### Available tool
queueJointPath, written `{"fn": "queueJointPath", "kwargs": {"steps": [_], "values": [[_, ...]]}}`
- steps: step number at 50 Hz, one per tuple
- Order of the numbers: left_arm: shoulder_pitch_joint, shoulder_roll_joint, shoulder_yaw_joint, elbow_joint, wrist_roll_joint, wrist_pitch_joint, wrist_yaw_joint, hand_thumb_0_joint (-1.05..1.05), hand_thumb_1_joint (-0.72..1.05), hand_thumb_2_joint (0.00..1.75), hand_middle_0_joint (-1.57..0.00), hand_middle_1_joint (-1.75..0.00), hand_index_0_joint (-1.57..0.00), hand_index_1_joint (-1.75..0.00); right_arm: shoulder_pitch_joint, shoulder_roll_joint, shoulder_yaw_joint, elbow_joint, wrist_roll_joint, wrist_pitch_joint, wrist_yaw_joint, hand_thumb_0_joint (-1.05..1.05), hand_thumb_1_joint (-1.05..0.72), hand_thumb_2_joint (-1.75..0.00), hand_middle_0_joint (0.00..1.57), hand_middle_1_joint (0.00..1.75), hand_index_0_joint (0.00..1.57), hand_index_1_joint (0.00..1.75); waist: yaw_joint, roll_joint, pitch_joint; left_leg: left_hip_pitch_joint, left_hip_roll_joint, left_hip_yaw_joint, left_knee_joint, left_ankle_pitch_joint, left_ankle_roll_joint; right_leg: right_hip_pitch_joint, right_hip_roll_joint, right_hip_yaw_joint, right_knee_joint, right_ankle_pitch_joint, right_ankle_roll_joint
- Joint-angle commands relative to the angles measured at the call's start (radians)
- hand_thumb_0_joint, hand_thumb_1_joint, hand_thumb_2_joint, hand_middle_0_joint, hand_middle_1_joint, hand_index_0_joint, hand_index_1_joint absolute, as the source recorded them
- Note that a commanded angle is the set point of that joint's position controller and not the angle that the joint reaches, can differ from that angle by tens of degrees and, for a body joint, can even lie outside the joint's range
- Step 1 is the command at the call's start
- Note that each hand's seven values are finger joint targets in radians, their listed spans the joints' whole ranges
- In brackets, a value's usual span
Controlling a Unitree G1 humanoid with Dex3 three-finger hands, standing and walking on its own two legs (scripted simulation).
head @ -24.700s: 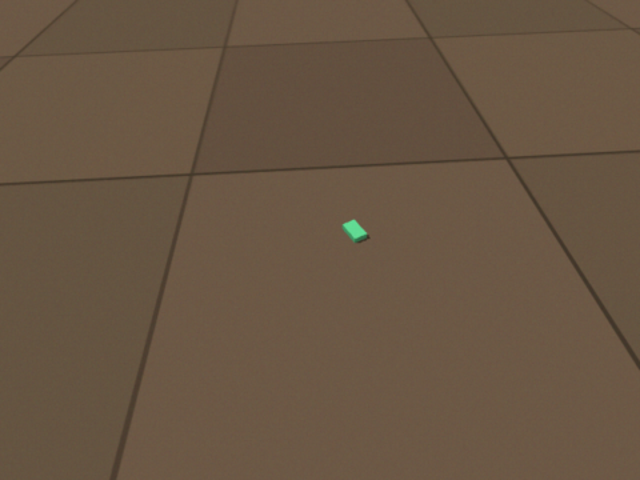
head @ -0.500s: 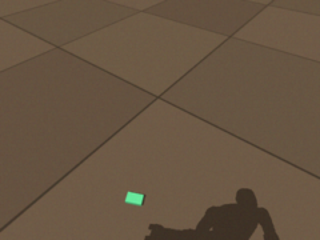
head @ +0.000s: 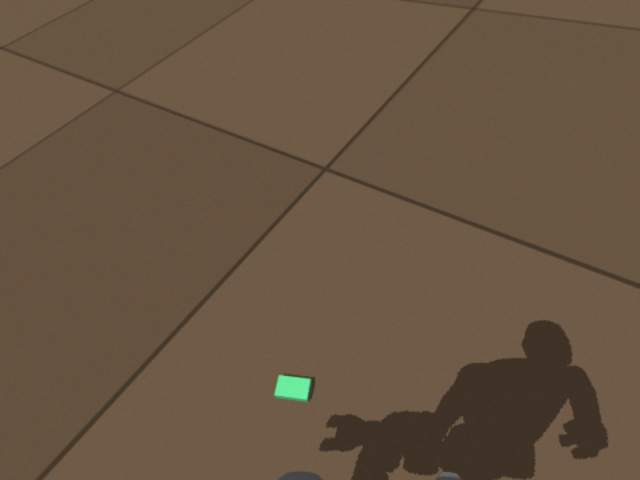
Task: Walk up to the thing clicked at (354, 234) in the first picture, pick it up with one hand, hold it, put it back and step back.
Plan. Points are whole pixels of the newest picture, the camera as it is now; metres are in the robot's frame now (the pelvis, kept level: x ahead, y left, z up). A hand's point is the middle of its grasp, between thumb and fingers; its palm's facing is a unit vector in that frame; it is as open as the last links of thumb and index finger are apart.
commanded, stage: walk up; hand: left
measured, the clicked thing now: (293, 388) +0.47 +0.24 -0.74
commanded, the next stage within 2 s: stand in 0.24 s
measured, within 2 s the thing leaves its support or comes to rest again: neither
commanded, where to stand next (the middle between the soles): +0.09 +0.02 m, yaw -5 degrees
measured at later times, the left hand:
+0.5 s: hand out of the picture +0.08 +0.30 -0.15, palm faces -0.03 -0.94 -0.33, open 7.4 cm
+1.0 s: hand out of the picture +0.11 +0.31 -0.12, palm faces -0.02 -0.94 -0.35, open 7.4 cm
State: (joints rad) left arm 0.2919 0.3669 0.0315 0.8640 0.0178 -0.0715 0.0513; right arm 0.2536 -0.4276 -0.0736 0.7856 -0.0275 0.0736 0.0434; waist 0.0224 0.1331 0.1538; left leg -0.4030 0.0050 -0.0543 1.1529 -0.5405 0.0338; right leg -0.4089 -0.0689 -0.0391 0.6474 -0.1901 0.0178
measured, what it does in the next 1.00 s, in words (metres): steps on the spot: left foot, then right foot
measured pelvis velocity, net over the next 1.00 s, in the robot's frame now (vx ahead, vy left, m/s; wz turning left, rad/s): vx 0.00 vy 0.06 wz -0.01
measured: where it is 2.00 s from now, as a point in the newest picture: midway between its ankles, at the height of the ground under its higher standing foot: outside the picture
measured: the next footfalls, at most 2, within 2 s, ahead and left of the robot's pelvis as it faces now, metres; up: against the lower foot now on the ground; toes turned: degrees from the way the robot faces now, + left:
left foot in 0.20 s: +0.05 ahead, +0.20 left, +0.00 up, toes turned -2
right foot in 0.48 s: +0.05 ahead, -0.07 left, +0.00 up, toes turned -2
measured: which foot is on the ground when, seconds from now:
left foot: up 0.00-0.18, down 0.20-1.00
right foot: down 0.00-0.22, up 0.24-0.46, down 0.48-1.00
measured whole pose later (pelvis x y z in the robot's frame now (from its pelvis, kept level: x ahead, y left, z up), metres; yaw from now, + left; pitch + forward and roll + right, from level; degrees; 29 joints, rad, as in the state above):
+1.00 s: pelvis +0.00 +0.06 +0.03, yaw -1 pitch -2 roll +0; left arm 0.07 0.36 0.00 1.11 0.00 -0.02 -0.01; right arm 0.10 -0.34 -0.01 1.11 -0.01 -0.02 0.02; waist 0.00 0.00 0.05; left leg -0.14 0.02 -0.03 0.36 -0.18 -0.03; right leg -0.14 -0.01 0.01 0.38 -0.20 0.01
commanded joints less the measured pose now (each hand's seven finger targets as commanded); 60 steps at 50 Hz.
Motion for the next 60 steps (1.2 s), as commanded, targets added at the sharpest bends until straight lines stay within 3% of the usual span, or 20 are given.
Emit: {"fn": "queueJointPath", "kwargs": {"steps": [1,7,9,10,11,12,13,14,15,17,21,22,23,24,25,26,28,30,41,60], "values": [[0.056,0.355,0.105,-0.059,0.005,-0.005,0.042,0.00,0.90,0.90,-0.20,-0.30,-0.20,-0.30,0.107,-0.182,-0.079,-0.062,-0.008,0.016,-0.006,0.00,-0.90,-0.90,0.20,0.30,0.20,0.30,-0.018,-0.329,-0.151,-0.076,0.045,-0.081,0.085,0.085,-0.020,0.057,-0.222,0.274,-0.219,-0.005,-0.204],[-0.129,0.315,0.086,-0.124,0.021,0.031,0.014,0.00,0.90,0.90,-0.20,-0.30,-0.20,-0.30,0.093,-0.157,-0.064,0.018,0.036,-0.015,-0.028,0.00,-0.90,-0.90,0.20,0.30,0.20,0.30,-0.033,-0.468,-0.187,0.058,0.003,0.084,-0.270,0.088,-0.048,-0.010,-0.167,0.145,-0.097,0.159,-0.205],[-0.170,0.290,0.075,-0.127,-0.001,0.066,0.004,0.00,0.90,0.90,-0.20,-0.30,-0.20,-0.30,0.169,-0.157,-0.065,0.074,0.031,-0.034,-0.044,0.00,-0.90,-0.90,0.20,0.30,0.20,0.30,-0.074,-0.391,-0.182,0.174,-0.036,0.140,-0.478,0.268,-0.052,-0.079,-0.122,0.114,0.052,0.102,-0.162],[-0.159,0.242,0.060,-0.129,-0.009,0.083,0.004,0.00,0.90,0.90,-0.20,-0.30,-0.20,-0.30,0.175,-0.179,-0.070,0.083,0.016,-0.044,-0.052,0.00,-0.90,-0.90,0.20,0.30,0.20,0.30,-0.085,-0.279,-0.160,0.190,-0.015,0.076,-0.553,0.327,-0.044,-0.147,-0.065,0.114,0.186,-0.014,-0.123],[-0.132,0.178,0.045,-0.135,-0.020,0.095,0.004,0.00,0.90,0.90,-0.20,-0.30,-0.20,-0.30,0.131,-0.251,-0.076,0.057,-0.006,-0.054,-0.058,0.00,-0.90,-0.90,0.20,0.30,0.20,0.30,-0.072,-0.022,-0.124,0.122,0.166,-0.218,-0.687,0.414,0.012,-0.235,0.066,0.068,0.384,-0.188,-0.079],[-0.065,0.155,0.053,-0.107,-0.008,0.092,0.005,0.00,0.90,0.90,-0.20,-0.30,-0.20,-0.30,0.126,-0.285,-0.071,0.031,-0.017,-0.080,-0.054,0.00,-0.90,-0.90,0.20,0.30,0.20,0.30,-0.056,0.054,-0.237,0.108,0.296,-0.497,-0.818,0.073,0.072,-0.196,0.092,0.152,0.406,-0.436,-0.046],[-0.105,0.230,0.068,-0.102,0.016,0.076,0.008,0.00,0.90,0.90,-0.20,-0.30,-0.20,-0.30,0.038,-0.348,-0.083,0.047,-0.024,-0.094,-0.063,0.00,-0.90,-0.90,0.20,0.30,0.20,0.30,-0.058,0.134,-0.194,-0.001,0.342,-0.673,-0.897,-0.142,0.162,-0.203,0.074,0.207,0.472,-0.431,-0.043],[-0.130,0.280,0.077,-0.075,0.013,0.068,-0.001,0.00,0.90,0.90,-0.20,-0.30,-0.20,-0.30,-0.050,-0.302,-0.080,0.030,-0.021,-0.097,-0.065,0.00,-0.90,-0.90,0.20,0.30,0.20,0.30,-0.038,0.033,-0.130,-0.053,0.319,-0.607,-0.894,-0.320,0.168,-0.205,0.035,0.221,0.483,-0.348,-0.041],[-0.113,0.284,0.081,-0.033,0.005,0.066,-0.012,0.00,0.90,0.90,-0.20,-0.30,-0.20,-0.30,-0.096,-0.252,-0.071,0.024,-0.011,-0.097,-0.063,0.00,-0.90,-0.90,0.20,0.30,0.20,0.30,-0.021,0.037,-0.069,-0.047,0.254,-0.465,-0.847,-0.289,0.144,-0.195,0.021,0.170,0.470,-0.314,-0.043],[-0.062,0.249,0.070,0.014,-0.010,0.065,-0.025,0.00,0.90,0.90,-0.20,-0.30,-0.20,-0.30,-0.101,-0.204,-0.049,0.043,-0.003,-0.106,-0.066,0.00,-0.90,-0.90,0.20,0.30,0.20,0.30,0.001,0.103,-0.113,0.113,0.198,-0.352,-0.803,-0.096,0.100,-0.185,0.040,0.141,0.402,-0.271,-0.040],[-0.120,0.228,0.053,0.008,-0.017,0.041,-0.033,0.00,0.90,0.90,-0.20,-0.30,-0.20,-0.30,-0.102,-0.193,-0.048,0.074,0.001,-0.111,-0.058,0.00,-0.90,-0.90,0.20,0.30,0.20,0.30,-0.007,0.122,-0.073,0.096,0.190,-0.257,-0.764,0.270,0.105,-0.005,0.042,0.063,0.060,-0.395,-0.027],[-0.098,0.207,0.047,0.026,-0.023,0.036,-0.035,0.00,0.90,0.90,-0.20,-0.30,-0.20,-0.30,-0.098,-0.177,-0.040,0.083,0.003,-0.107,-0.055,0.00,-0.90,-0.90,0.20,0.30,0.20,0.30,0.002,0.145,-0.091,0.104,0.184,-0.214,-0.730,0.364,0.093,0.077,0.054,0.046,-0.058,-0.332,-0.026],[-0.067,0.192,0.041,0.041,-0.028,0.025,-0.034,0.00,0.90,0.90,-0.20,-0.30,-0.20,-0.30,-0.083,-0.153,-0.035,0.095,0.012,-0.103,-0.052,0.00,-0.90,-0.90,0.20,0.30,0.20,0.30,0.018,0.122,-0.121,0.133,0.171,-0.166,-0.659,0.527,0.061,0.185,0.047,0.063,-0.227,-0.144,-0.031],[-0.044,0.211,0.040,0.054,-0.018,0.012,-0.031,0.00,0.90,0.90,-0.20,-0.30,-0.20,-0.30,-0.036,-0.092,-0.017,0.112,0.025,-0.105,-0.053,0.00,-0.90,-0.90,0.20,0.30,0.20,0.30,0.022,0.036,-0.178,0.119,0.133,-0.108,-0.563,0.593,0.011,0.307,-0.028,0.164,-0.255,0.127,-0.047],[-0.055,0.281,0.049,0.050,-0.007,0.004,-0.025,0.00,0.90,0.90,-0.20,-0.30,-0.20,-0.30,0.000,-0.053,-0.006,0.108,0.034,-0.106,-0.058,0.00,-0.90,-0.90,0.20,0.30,0.20,0.30,-0.011,-0.142,-0.229,0.084,0.056,-0.041,-0.449,0.468,-0.034,0.346,-0.158,0.357,-0.245,0.370,-0.099],[-0.135,0.317,0.051,0.053,-0.008,0.002,-0.024,0.00,0.90,0.90,-0.20,-0.30,-0.20,-0.30,-0.048,-0.071,-0.005,0.097,0.038,-0.107,-0.062,0.00,-0.90,-0.90,0.20,0.30,0.20,0.30,-0.048,-0.171,-0.232,0.103,0.043,-0.018,-0.545,0.354,-0.037,0.294,-0.187,0.366,-0.210,0.369,-0.162],[-0.236,0.264,0.033,0.063,-0.003,0.010,-0.039,0.00,0.90,0.90,-0.20,-0.30,-0.20,-0.30,-0.045,-0.128,-0.012,0.146,0.035,-0.107,-0.053,0.00,-0.90,-0.90,0.20,0.30,0.20,0.30,-0.072,-0.182,-0.183,0.259,0.056,-0.038,-0.669,0.288,-0.005,0.105,-0.116,0.272,-0.249,0.043,-0.118],[-0.234,0.209,0.013,0.068,-0.016,0.018,-0.044,0.00,0.90,0.90,-0.20,-0.30,-0.20,-0.30,-0.087,-0.151,-0.013,0.162,0.026,-0.108,-0.043,0.00,-0.90,-0.90,0.20,0.30,0.20,0.30,-0.044,-0.173,-0.187,0.261,0.095,-0.078,-0.716,0.326,0.006,0.158,-0.040,0.186,-0.279,-0.094,-0.069],[-0.235,0.197,0.009,0.168,-0.022,0.022,-0.047,0.00,0.90,0.90,-0.20,-0.30,-0.20,-0.30,-0.160,-0.133,0.019,0.243,0.020,-0.116,-0.041,0.00,-0.90,-0.90,0.20,0.30,0.20,0.30,-0.026,-0.164,-0.145,0.268,0.111,-0.061,-0.819,0.445,-0.016,0.241,-0.052,0.173,-0.336,0.084,-0.047],[-0.272,0.205,0.014,0.225,-0.015,0.033,-0.049,0.00,0.90,0.90,-0.20,-0.30,-0.20,-0.30,-0.230,-0.130,0.031,0.299,0.021,-0.113,-0.048,0.00,-0.90,-0.90,0.20,0.30,0.20,0.30,-0.027,-0.118,-0.180,0.294,0.119,-0.048,-0.872,0.460,-0.024,0.274,-0.050,0.153,-0.362,0.100,-0.036]]}}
